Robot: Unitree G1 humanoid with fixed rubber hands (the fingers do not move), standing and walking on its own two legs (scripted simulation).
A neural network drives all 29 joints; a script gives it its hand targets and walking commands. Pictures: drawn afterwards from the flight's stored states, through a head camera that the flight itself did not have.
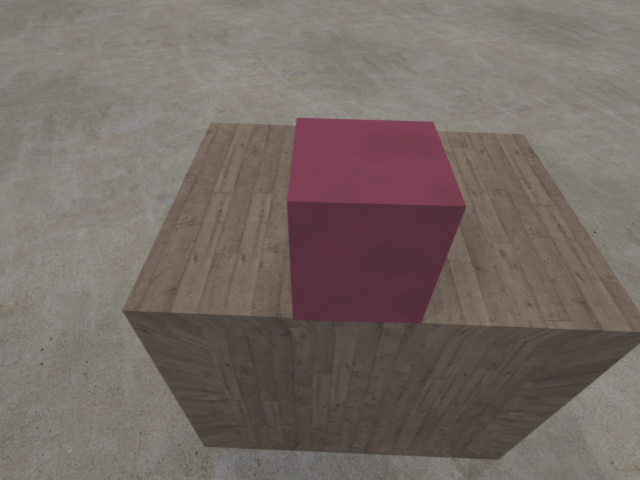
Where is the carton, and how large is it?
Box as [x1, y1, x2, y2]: [287, 118, 465, 322]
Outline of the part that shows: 297,118 287,197 293,319 420,322 465,208 464,201 433,122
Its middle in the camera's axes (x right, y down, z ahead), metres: +0.06 -0.03 +0.61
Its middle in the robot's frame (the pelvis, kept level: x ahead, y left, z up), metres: +0.50 -0.04 +0.06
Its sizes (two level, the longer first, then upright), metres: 0.210 0.200 0.250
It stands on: a pedestal, 0.71 m high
